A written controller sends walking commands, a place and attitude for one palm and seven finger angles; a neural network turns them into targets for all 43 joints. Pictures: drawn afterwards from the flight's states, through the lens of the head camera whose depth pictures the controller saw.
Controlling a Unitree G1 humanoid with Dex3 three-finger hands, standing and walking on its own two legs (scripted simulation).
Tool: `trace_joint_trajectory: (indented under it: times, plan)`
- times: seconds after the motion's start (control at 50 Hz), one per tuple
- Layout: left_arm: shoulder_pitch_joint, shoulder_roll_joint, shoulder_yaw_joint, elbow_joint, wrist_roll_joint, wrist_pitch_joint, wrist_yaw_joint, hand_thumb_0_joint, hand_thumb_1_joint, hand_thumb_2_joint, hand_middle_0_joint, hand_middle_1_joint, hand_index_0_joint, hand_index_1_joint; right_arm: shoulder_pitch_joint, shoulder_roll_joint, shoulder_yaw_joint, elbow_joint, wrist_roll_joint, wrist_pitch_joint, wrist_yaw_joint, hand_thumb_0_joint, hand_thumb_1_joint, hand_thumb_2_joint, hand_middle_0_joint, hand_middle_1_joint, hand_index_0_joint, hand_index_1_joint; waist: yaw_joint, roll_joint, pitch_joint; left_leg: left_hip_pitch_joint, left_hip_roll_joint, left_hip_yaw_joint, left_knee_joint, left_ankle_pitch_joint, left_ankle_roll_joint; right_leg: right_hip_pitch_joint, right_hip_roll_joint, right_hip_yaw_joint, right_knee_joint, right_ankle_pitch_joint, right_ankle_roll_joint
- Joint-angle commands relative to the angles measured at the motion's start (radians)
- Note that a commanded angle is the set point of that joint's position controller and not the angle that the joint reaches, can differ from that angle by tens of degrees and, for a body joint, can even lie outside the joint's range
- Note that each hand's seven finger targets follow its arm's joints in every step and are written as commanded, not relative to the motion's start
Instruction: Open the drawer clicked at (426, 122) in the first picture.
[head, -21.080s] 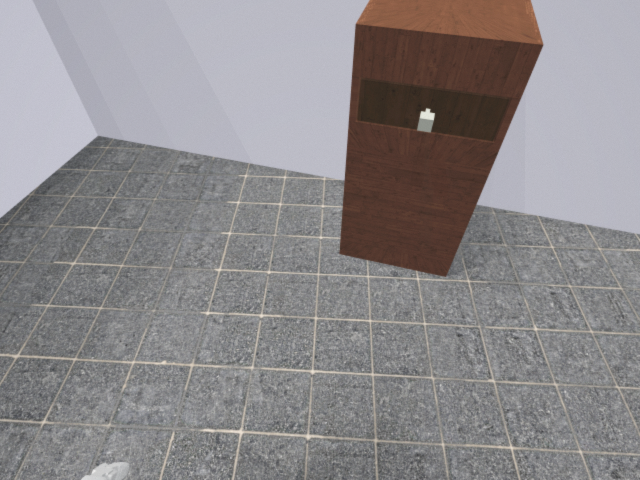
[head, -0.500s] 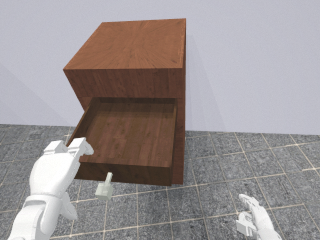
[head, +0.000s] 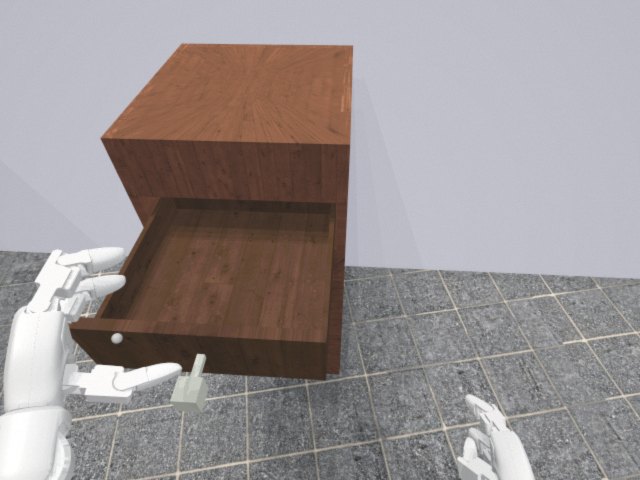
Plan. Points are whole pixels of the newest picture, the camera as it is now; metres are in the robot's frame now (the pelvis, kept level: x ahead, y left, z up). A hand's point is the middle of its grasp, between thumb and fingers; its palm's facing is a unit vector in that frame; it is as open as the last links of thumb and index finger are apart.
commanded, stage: draw the hand back to the body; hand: left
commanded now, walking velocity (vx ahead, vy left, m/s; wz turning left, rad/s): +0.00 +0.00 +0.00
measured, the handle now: (194, 381) +0.26 +0.23 -0.09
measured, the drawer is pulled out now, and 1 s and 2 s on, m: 0.30 0.30 0.30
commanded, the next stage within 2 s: step back with the hand held close in 0.66 s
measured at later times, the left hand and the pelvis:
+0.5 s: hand (76, 347) +0.18 +0.25 +0.16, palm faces +0.43 -0.81 -0.40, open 8.3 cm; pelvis +0.00 +0.01 +0.00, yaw +0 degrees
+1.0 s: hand (77, 362) +0.17 +0.25 +0.15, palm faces +0.35 -0.81 -0.48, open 7.4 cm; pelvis -0.02 +0.01 +0.00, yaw +2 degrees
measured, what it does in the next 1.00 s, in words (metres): stands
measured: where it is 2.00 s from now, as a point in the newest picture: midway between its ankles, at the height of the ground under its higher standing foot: outside the picture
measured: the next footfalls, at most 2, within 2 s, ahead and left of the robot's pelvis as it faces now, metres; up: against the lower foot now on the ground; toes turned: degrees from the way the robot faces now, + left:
right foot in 1.32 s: -0.03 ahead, -0.10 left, +0.00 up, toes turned +2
left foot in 1.56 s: -0.07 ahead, +0.13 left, +0.00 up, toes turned +4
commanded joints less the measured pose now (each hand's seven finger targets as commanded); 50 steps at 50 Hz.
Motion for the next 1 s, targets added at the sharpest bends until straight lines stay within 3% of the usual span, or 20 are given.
trace_joint_trajectory:
  times: [0.0,0.06,0.12,0.18,0.2,0.28,0.32,0.44,0.5,0.56,0.74,0.76,0.78,0.8,0.86,0.9,0.98]
  plan:
    - [-0.031,0.159,0.111,-0.22,-0.007,-0.072,0.012,0.0,0.13,0.57,-0.255,-0.795,-0.255,-0.795,-0.15,-0.105,-0.055,-0.157,0.005,-0.063,-0.005,0.0,-0.9,-0.9,0.2,0.3,0.2,0.3,0.006,0.004,-0.106,-0.052,-0.009,0.023,-0.048,0.306,0.014,0.054,-0.003,0.002,-0.053,0.215,0.005]
    - [-0.017,0.165,0.129,-0.225,-0.012,-0.076,0.013,0.0,0.235,0.615,-0.247,-0.728,-0.247,-0.728,-0.141,-0.104,-0.06,-0.154,0.007,-0.058,-0.006,0.0,-0.9,-0.9,0.2,0.3,0.2,0.3,0.004,-0.017,-0.128,-0.054,-0.008,0.023,-0.045,0.326,0.015,0.069,-0.007,0.001,-0.041,0.242,0.008]
    - [-0.022,0.174,0.14,-0.231,-0.012,-0.075,0.014,0.0,0.34,0.66,-0.24,-0.66,-0.24,-0.66,-0.143,-0.105,-0.062,-0.15,0.008,-0.057,-0.01,0.0,-0.9,-0.9,0.2,0.3,0.2,0.3,0.001,0.013,-0.111,-0.049,-0.01,0.024,-0.046,0.322,0.012,0.054,-0.006,0.001,-0.05,0.236,0.008]
    - [-0.015,0.182,0.154,-0.264,-0.011,-0.08,0.016,0.0,0.445,0.705,-0.232,-0.592,-0.232,-0.592,-0.139,-0.106,-0.065,-0.154,0.009,-0.059,-0.009,0.0,-0.9,-0.9,0.2,0.3,0.2,0.3,0.005,0.011,-0.143,-0.043,-0.01,0.016,-0.045,0.351,0.01,0.067,-0.005,-0.002,-0.038,0.246,0.007]
    - [-0.012,0.195,0.169,-0.261,-0.01,-0.077,0.018,0.0,0.48,0.72,-0.23,-0.57,-0.23,-0.57,-0.143,-0.106,-0.067,-0.15,0.009,-0.059,-0.01,0.0,-0.9,-0.9,0.2,0.3,0.2,0.3,0.008,0.031,-0.136,-0.039,-0.011,0.019,-0.045,0.352,0.008,0.061,-0.002,0.0,-0.047,0.246,0.005]
    - [0.003,0.187,0.175,-0.248,-0.014,-0.076,0.017,0.0,0.62,0.78,-0.22,-0.48,-0.22,-0.48,-0.142,-0.103,-0.067,-0.151,0.012,-0.056,-0.01,0.0,-0.9,-0.9,0.2,0.3,0.2,0.3,0.006,-0.009,-0.118,-0.047,-0.009,0.017,-0.049,0.328,0.01,0.051,-0.001,-0.001,-0.049,0.229,0.008]
    - [0.003,0.18,0.177,-0.223,-0.017,-0.072,0.014,0.0,0.69,0.81,-0.215,-0.435,-0.215,-0.435,-0.145,-0.1,-0.065,-0.146,0.013,-0.054,-0.012,0.0,-0.9,-0.9,0.2,0.3,0.2,0.3,0.003,-0.01,-0.078,-0.062,-0.008,0.015,-0.059,0.299,0.006,0.037,0.0,-0.004,-0.06,0.201,0.008]
    - [-0.016,0.173,0.166,-0.237,-0.017,-0.072,0.011,0.0,0.9,0.9,-0.2,-0.3,-0.2,-0.3,-0.145,-0.101,-0.065,-0.152,0.012,-0.054,-0.01,0.0,-0.9,-0.9,0.2,0.3,0.2,0.3,0.001,-0.006,-0.094,-0.057,-0.01,0.011,-0.063,0.271,0.01,0.036,-0.002,-0.001,-0.064,0.176,0.008]
    - [-0.019,0.184,0.175,-0.244,-0.015,-0.069,0.014,0.0,0.9,0.9,-0.2,-0.3,-0.2,-0.3,-0.148,-0.102,-0.064,-0.15,0.012,-0.055,-0.011,0.0,-0.9,-0.9,0.2,0.3,0.2,0.3,0.004,0.021,-0.101,-0.053,-0.013,0.013,-0.059,0.266,0.008,0.037,0.0,0.004,-0.069,0.171,0.005]
    - [-0.013,0.185,0.176,-0.248,-0.016,-0.07,0.016,0.0,0.9,0.9,-0.2,-0.3,-0.2,-0.3,-0.147,-0.097,-0.063,-0.152,0.011,-0.057,-0.011,0.0,-0.9,-0.9,0.2,0.3,0.2,0.3,0.005,0.0,-0.116,-0.054,-0.012,0.007,-0.061,0.268,0.009,0.049,-0.003,0.002,-0.059,0.175,0.005]
    - [-0.009,0.174,0.166,-0.241,-0.017,-0.067,0.016,0.0,0.9,0.9,-0.2,-0.3,-0.2,-0.3,-0.15,-0.094,-0.062,-0.152,0.015,-0.06,-0.009,0.0,-0.9,-0.9,0.2,0.3,0.2,0.3,0.004,0.021,-0.086,-0.069,-0.01,0.005,-0.062,0.25,0.007,0.034,-0.007,0.002,-0.062,0.158,0.003]
    - [-0.058,0.272,0.278,-0.304,-0.017,-0.101,0.016,0.0,0.9,0.9,-0.2,-0.3,-0.2,-0.3,-0.138,-0.135,-0.065,-0.198,0.022,-0.024,-0.01,0.0,-0.9,-0.9,0.2,0.3,0.2,0.3,-0.038,-0.026,0.013,-0.176,0.003,-0.031,-0.034,0.18,0.025,-0.086,-0.046,0.057,-0.097,0.151,0.011]
    - [0.002,0.221,0.238,-0.255,-0.013,-0.107,0.007,0.0,0.9,0.9,-0.2,-0.3,-0.2,-0.3,-0.143,-0.123,-0.069,-0.187,0.02,-0.007,-0.007,0.0,-0.9,-0.9,0.2,0.3,0.2,0.3,-0.041,-0.078,0.0,-0.179,0.0,-0.04,-0.012,0.137,0.031,-0.11,-0.066,0.069,-0.115,0.112,0.009]
    - [0.009,0.234,0.248,-0.292,-0.01,-0.12,0.006,0.0,0.9,0.9,-0.2,-0.3,-0.2,-0.3,-0.152,-0.127,-0.072,-0.2,0.017,-0.001,-0.009,0.0,-0.9,-0.9,0.2,0.3,0.2,0.3,-0.041,-0.049,-0.006,-0.186,-0.009,-0.033,0.0,0.122,0.032,-0.131,-0.075,0.08,-0.121,0.112,0.004]
    - [0.134,0.183,0.212,-0.291,-0.006,-0.126,0.015,0.0,0.9,0.9,-0.2,-0.3,-0.2,-0.3,-0.115,-0.135,-0.087,-0.215,0.016,0.018,-0.009,0.0,-0.9,-0.9,0.2,0.3,0.2,0.3,-0.052,-0.03,-0.138,-0.187,0.01,-0.051,0.04,0.214,0.028,-0.063,-0.1,0.076,-0.05,0.189,-0.007]
    - [0.167,0.196,0.224,-0.322,-0.007,-0.126,0.027,0.0,0.9,0.9,-0.2,-0.3,-0.2,-0.3,-0.113,-0.137,-0.096,-0.228,0.015,0.028,-0.016,0.0,-0.9,-0.9,0.2,0.3,0.2,0.3,-0.057,-0.014,-0.194,-0.195,0.024,-0.054,0.068,0.317,0.022,-0.035,-0.108,0.066,0.0,0.304,-0.012]
    - [0.226,0.208,0.241,-0.353,-0.014,-0.118,0.051,0.0,0.9,0.9,-0.2,-0.3,-0.2,-0.3,-0.085,-0.129,-0.112,-0.255,0.025,0.052,-0.023,0.0,-0.9,-0.9,0.2,0.3,0.2,0.3,-0.074,-0.083,-0.263,-0.236,0.042,-0.075,0.139,0.399,0.009,-0.014,-0.143,0.068,0.079,0.418,-0.035]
